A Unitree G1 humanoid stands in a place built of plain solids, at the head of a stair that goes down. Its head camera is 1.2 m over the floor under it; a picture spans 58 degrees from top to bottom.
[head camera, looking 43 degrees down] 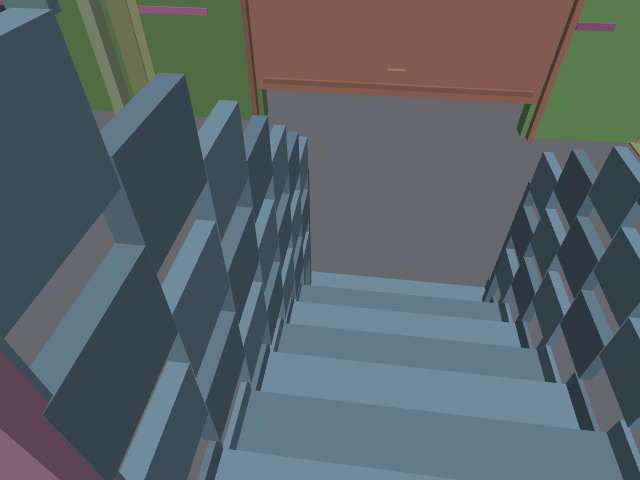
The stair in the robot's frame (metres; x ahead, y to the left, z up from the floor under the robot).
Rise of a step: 0.17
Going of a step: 0.28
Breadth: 1.32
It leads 7 degrees to the right of straight ahead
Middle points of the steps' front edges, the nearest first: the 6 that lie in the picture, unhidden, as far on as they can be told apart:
0.73 -0.37 -0.33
1.01 -0.41 -0.50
1.29 -0.44 -0.66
1.56 -0.48 -0.83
1.84 -0.51 -1.00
2.12 -0.55 -1.16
